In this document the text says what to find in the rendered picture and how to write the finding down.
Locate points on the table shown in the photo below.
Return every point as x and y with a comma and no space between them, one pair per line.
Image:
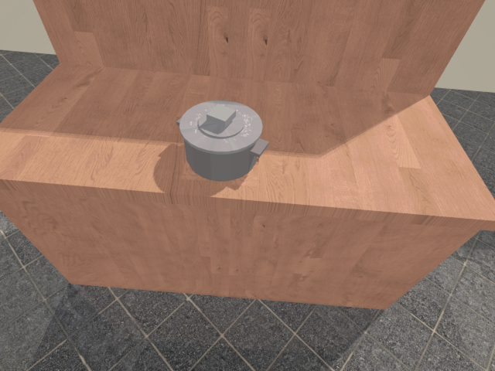
363,189

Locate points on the lid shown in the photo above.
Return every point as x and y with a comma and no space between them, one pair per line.
240,134

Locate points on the knob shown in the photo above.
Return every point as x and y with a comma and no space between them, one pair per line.
221,115

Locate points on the pot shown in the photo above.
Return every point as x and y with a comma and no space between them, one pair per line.
224,167

